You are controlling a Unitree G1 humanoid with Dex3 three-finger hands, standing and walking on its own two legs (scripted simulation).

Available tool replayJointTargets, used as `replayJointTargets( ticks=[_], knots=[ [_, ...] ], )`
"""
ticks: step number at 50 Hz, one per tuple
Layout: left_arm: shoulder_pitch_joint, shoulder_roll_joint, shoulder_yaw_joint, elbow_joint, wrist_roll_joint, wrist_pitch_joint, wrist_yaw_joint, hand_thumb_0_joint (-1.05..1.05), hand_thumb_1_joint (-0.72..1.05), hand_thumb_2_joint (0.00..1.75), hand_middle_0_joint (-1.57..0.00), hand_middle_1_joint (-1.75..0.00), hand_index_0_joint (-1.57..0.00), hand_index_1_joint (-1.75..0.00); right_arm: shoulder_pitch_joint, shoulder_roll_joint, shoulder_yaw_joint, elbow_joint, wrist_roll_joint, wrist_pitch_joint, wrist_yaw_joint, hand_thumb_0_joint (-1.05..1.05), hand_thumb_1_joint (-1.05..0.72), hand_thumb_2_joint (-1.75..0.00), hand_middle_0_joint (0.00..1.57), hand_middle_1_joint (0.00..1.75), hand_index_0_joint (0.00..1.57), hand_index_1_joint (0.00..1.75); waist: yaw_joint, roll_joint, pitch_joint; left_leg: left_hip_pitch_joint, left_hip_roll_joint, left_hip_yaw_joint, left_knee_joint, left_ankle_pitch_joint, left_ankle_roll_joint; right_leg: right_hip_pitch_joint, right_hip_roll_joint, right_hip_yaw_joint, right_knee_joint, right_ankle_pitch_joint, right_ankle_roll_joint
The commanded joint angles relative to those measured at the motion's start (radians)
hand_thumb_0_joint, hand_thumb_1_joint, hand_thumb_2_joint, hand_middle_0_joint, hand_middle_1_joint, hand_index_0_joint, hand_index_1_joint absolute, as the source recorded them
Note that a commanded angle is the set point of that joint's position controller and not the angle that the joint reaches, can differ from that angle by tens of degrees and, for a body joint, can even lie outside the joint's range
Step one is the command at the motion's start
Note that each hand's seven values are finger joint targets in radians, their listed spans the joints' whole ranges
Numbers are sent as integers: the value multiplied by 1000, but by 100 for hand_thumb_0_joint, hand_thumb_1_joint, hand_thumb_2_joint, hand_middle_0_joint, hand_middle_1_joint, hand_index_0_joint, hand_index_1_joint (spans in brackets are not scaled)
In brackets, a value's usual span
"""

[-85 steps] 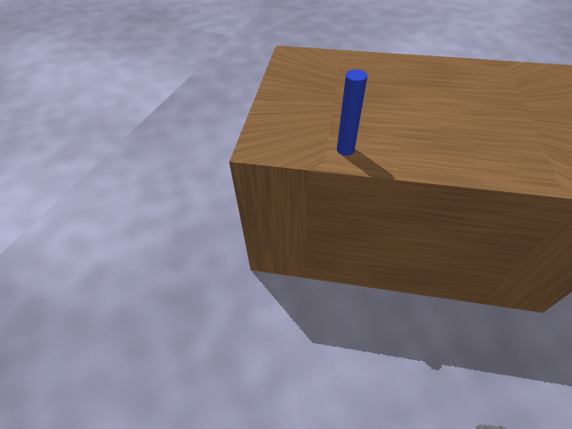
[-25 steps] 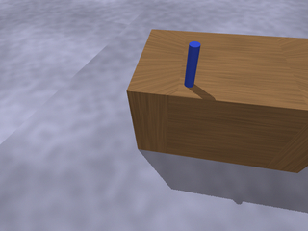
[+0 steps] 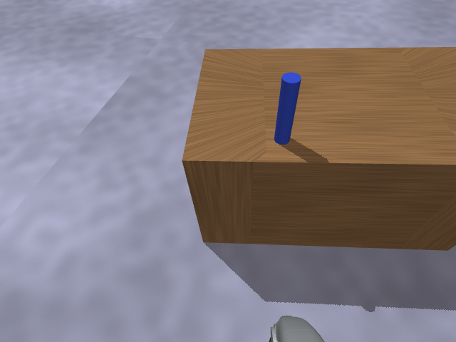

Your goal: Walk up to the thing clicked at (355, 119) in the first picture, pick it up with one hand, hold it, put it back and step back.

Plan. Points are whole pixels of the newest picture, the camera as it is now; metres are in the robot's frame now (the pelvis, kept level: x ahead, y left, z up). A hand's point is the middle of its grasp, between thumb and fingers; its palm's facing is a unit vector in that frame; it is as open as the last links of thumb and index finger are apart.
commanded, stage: walk up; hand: right
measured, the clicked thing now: (286, 111) +0.70 -0.17 -0.06
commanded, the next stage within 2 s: none
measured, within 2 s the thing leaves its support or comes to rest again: neither
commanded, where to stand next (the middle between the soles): +0.30 +0.04 m, yaw -5 degrees
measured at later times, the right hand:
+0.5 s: hand (337, 266) +0.27 -0.22 -0.14, palm faces +0.01 +0.91 -0.41, open 7.4 cm
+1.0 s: hand (317, 266) +0.28 -0.18 -0.17, palm faces +0.06 +0.93 -0.36, open 7.4 cm
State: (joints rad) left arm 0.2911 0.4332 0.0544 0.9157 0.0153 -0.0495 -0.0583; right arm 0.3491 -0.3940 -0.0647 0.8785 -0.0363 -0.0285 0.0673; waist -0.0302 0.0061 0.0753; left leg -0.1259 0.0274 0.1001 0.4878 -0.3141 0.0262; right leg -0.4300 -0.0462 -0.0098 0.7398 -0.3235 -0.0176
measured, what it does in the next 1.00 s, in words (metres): walks ahead: right foot, then left foot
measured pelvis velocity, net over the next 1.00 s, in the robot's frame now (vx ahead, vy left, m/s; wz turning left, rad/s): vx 0.24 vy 0.08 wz -0.11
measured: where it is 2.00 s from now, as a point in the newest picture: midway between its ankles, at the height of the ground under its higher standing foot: (221, 327)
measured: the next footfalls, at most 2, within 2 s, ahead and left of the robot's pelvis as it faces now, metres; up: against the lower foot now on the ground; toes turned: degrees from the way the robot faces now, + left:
right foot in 0.08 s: +0.15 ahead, -0.13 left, +0.00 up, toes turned -3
left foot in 0.42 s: +0.29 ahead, +0.20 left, +0.00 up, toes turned -3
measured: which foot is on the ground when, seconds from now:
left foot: down 0.00-0.10, up 0.12-0.40, down 0.42-1.00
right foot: up 0.00-0.06, down 0.08-0.44, up 0.46-0.76, down 0.78-1.00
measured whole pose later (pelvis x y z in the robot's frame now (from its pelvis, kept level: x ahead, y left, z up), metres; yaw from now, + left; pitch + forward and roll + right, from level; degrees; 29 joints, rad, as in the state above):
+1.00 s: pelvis +0.24 +0.08 -0.02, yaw -6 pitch -2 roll +0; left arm 0.12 0.36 0.01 0.91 0.01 0.01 -0.02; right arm 0.22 -0.38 0.01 0.94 0.00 -0.04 -0.01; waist 0.00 0.00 0.10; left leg -0.29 0.04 0.07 0.71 -0.38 0.00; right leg -0.38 -0.03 -0.02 0.71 -0.29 0.00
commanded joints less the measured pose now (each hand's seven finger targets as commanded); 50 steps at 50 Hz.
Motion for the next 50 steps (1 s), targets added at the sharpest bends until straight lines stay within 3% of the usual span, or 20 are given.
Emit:
replayJointTargets(
  ticks=[1,3,5,6,10,12,17,20,21,22,23,24,28,34,38,41,43,45,47,50],
  knots=[
    [63,176,62,-61,0,-35,14,0,90,90,-20,-30,-20,-30,-97,-270,-77,-136,14,-25,-11,0,-90,-90,20,30,20,30,59,96,11,-207,197,-161,-120,-110,156,232,31,-63,-154,122,-14],
    [195,219,86,-38,4,-47,36,0,90,90,-20,-30,-20,-30,-72,-206,-51,-148,16,-18,-11,0,-90,-90,20,30,20,30,131,-84,-77,-324,120,-85,188,-25,102,494,51,-21,-238,62,-33],
    [239,355,111,-71,-1,-64,57,0,90,90,-20,-30,-20,-30,-29,-180,-35,-170,17,-11,-17,0,-90,-90,20,30,20,30,125,-268,-83,-569,-47,-96,642,-245,11,520,-363,741,-514,-203,-223],
    [167,342,102,-95,-14,-59,57,0,90,90,-20,-30,-20,-30,-61,-250,-56,-158,11,-1,-27,0,-90,-90,20,30,20,30,95,-129,-3,-560,36,-187,684,-239,2,384,-400,751,-500,-205,-291],
    [86,260,79,-128,-21,-68,66,0,90,90,-20,-30,-20,-30,15,-222,-58,-105,21,2,-16,0,-90,-90,20,30,20,30,41,-140,-5,-464,87,-181,603,-69,-10,288,-228,327,-414,191,-218],
    [95,259,79,-144,-12,-71,64,0,90,90,-20,-30,-20,-30,0,-207,-62,-117,17,4,-2,0,-90,-90,20,30,20,30,48,-163,-20,-421,77,-136,490,-77,-24,262,-203,239,-379,299,-224],
    [74,298,80,-173,-1,-71,65,0,90,90,-20,-30,-20,-30,-96,-201,-76,-165,9,-4,15,0,-90,-90,20,30,20,30,53,-155,-26,-248,68,-69,268,19,-21,99,-185,176,-345,138,-196],
    [10,260,59,-186,5,-54,64,0,90,90,-20,-30,-20,-30,53,-214,-99,-108,8,-16,5,0,-90,-90,20,30,20,30,-55,-77,-63,51,-3,4,138,72,-10,-80,-126,111,-148,37,-134],
    [67,193,35,-183,7,-49,64,0,90,90,-20,-30,-20,-30,117,-261,-114,-86,6,-24,-7,0,-90,-90,20,30,20,30,-82,101,-103,142,25,-72,40,-25,17,-119,-54,42,83,45,-102],
    [107,104,11,-194,-8,-49,65,0,90,90,-20,-30,-20,-30,154,-338,-128,-101,-8,-35,-17,0,-90,-90,20,30,20,30,-74,347,-104,160,288,-507,-125,-118,100,-254,84,1,371,-160,-27],
    [99,198,32,-175,-8,-41,83,0,90,90,-20,-30,-20,-30,100,-399,-134,-130,25,-35,-20,0,-90,-90,20,30,20,30,-58,266,-96,60,444,-753,-230,-226,247,-281,79,68,468,-276,-39],
    [59,242,36,-159,-7,-38,87,0,90,90,-20,-30,-20,-30,39,-378,-129,-138,33,-32,-23,0,-90,-90,20,30,20,30,-33,143,-8,-65,443,-704,-234,-250,283,-269,38,116,535,-240,-40],
    [148,201,41,-78,-19,-27,61,0,90,90,-20,-30,-20,-30,-41,-288,-78,-141,29,-51,-49,0,-90,-90,20,30,20,30,37,182,-4,-136,265,-297,-115,206,179,-117,-25,66,329,-83,-27],
    [55,142,41,-94,-7,13,53,0,90,90,-20,-30,-20,-30,-52,-262,-42,-143,34,-51,-74,0,-90,-90,20,30,20,30,40,151,-74,-149,264,-175,28,665,163,73,5,-22,66,-4,-31],
    [27,161,55,-84,3,21,54,0,90,90,-20,-30,-20,-30,-91,-244,-27,-145,50,-28,-84,0,-90,-90,20,30,20,30,67,80,-131,-224,215,-168,160,428,94,251,27,-10,-137,151,-71],
    [-82,249,57,-110,-9,13,54,0,90,90,-20,-30,-20,-30,-71,-195,-9,-103,54,-14,-98,0,-90,-90,20,30,20,30,41,-152,-135,-229,9,-55,361,-187,3,162,-288,383,-268,330,-272],
    [-132,215,41,-104,-7,19,55,0,90,90,-20,-30,-20,-30,-50,-197,-9,-54,51,-15,-98,0,-90,-90,20,30,20,30,23,-161,-103,-180,11,-81,313,-238,8,87,-243,314,-268,277,-228],
    [-180,186,27,-101,-7,28,57,0,90,90,-20,-30,-20,-30,-13,-206,-8,-2,51,-29,-94,0,-90,-90,20,30,20,30,-5,-149,-100,-98,49,-122,95,8,13,50,-159,212,-203,244,-129],
    [-166,155,19,-76,-8,39,51,0,90,90,-20,-30,-20,-30,-105,-264,-12,-4,32,-42,-91,0,-90,-90,20,30,20,30,37,-52,-88,-178,183,-322,-25,-19,78,80,-43,113,-121,122,-49],
    [-177,155,22,-30,-10,32,49,0,90,90,-20,-30,-20,-30,-167,-238,8,26,36,-48,-86,0,-90,-90,20,30,20,30,56,-28,-107,-207,152,-228,-9,123,54,223,-52,108,-169,198,-63]
  ],
)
